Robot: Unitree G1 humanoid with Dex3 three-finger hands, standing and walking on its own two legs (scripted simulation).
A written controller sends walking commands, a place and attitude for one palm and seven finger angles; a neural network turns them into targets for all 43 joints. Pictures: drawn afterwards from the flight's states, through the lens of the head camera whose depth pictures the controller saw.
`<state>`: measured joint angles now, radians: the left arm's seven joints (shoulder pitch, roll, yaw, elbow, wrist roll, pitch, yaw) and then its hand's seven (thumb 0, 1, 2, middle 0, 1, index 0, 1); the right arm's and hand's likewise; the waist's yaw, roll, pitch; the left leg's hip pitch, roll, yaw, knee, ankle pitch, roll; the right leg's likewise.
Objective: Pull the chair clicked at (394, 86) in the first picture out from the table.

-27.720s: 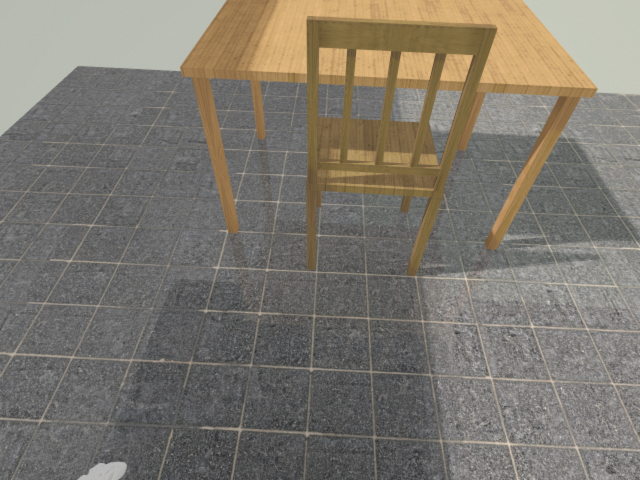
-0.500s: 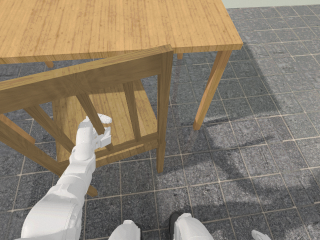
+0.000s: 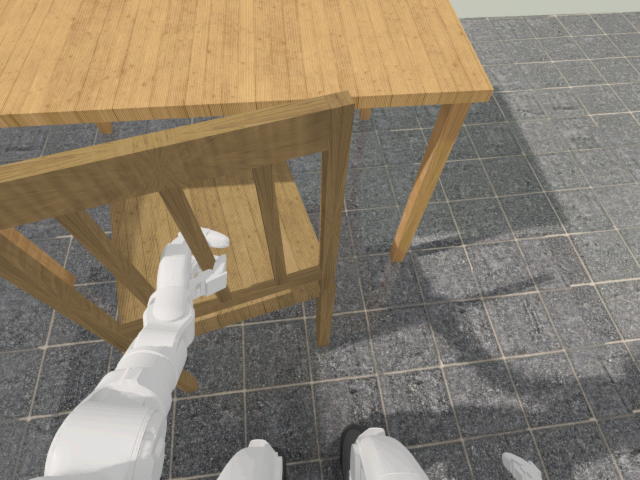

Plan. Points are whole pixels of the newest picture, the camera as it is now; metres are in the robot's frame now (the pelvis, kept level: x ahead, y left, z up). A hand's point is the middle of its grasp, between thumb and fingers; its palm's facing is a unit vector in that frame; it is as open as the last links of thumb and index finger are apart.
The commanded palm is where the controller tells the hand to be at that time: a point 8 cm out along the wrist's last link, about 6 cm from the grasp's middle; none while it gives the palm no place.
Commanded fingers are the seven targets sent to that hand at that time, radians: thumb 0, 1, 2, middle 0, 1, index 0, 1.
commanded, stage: step backward, pulling the chair out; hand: left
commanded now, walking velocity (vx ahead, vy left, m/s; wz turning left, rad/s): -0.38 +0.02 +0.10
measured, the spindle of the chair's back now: (203, 254) +0.42 +0.17 -0.05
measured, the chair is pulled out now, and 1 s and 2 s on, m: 0.15 0.15 0.19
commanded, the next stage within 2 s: stop walking, hand still on the chair in 1.08 s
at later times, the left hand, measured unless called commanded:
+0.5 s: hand (219, 274) +0.39 +0.14 -0.05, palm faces +0.07 -0.97 -0.22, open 5.2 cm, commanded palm +0.38 +0.19 -0.05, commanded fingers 0.00 0.90 0.90 -0.50 -1.45 -0.50 -1.45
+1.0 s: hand (219, 273) +0.39 +0.14 -0.05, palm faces +0.08 -0.97 -0.22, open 5.2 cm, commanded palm +0.38 +0.19 -0.05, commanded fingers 0.00 0.90 0.90 -0.50 -1.45 -0.50 -1.45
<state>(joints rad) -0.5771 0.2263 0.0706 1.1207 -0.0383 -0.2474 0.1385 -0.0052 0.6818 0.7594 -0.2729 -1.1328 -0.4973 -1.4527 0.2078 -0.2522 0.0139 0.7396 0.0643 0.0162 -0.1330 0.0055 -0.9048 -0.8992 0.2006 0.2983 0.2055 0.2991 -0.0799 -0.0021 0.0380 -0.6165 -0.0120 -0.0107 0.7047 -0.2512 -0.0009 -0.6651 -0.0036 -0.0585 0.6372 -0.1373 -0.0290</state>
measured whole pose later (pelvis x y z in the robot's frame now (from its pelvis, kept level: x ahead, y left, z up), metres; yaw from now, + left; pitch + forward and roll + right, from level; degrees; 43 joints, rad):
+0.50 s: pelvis +0.00 +0.00 +0.00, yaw +0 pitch +9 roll +0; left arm -0.59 0.24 0.08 1.12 -0.04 -0.23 0.13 0.00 0.68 0.77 -0.26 -1.14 -0.50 -1.45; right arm 0.21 -0.25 0.01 0.75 0.06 0.00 -0.13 0.01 -0.90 -0.90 0.20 0.30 0.21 0.30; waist -0.08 0.00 0.06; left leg -0.61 -0.01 -0.01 0.71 -0.25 -0.01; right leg -0.66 0.00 -0.06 0.64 -0.13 -0.03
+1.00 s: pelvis -0.01 -0.01 +0.00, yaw +0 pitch +8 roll +0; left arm -0.60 0.24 0.09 1.12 -0.05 -0.22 0.13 0.00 0.67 0.77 -0.26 -1.15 -0.50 -1.45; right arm 0.20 -0.25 0.00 0.74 0.06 -0.01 -0.12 0.01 -0.90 -0.90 0.20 0.30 0.21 0.30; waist -0.09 0.00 0.08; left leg -0.60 -0.01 -0.02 0.71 -0.25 -0.01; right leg -0.65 0.00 -0.07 0.64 -0.13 -0.04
